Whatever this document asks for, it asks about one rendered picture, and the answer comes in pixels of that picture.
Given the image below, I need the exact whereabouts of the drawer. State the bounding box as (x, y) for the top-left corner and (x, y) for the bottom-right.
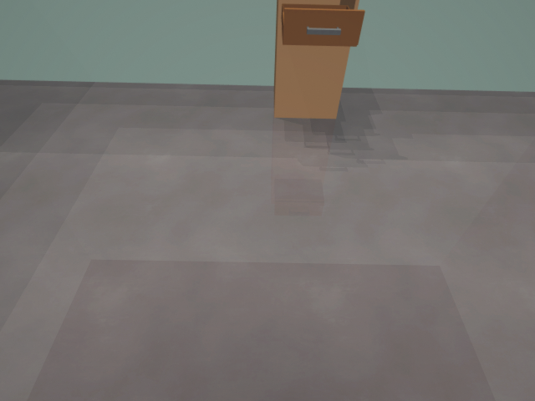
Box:
(282, 3), (365, 47)

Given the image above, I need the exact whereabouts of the handle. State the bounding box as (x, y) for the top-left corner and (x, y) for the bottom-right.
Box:
(307, 27), (341, 35)

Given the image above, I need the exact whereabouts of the cabinet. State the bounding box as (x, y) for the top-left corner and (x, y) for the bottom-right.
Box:
(274, 0), (359, 119)

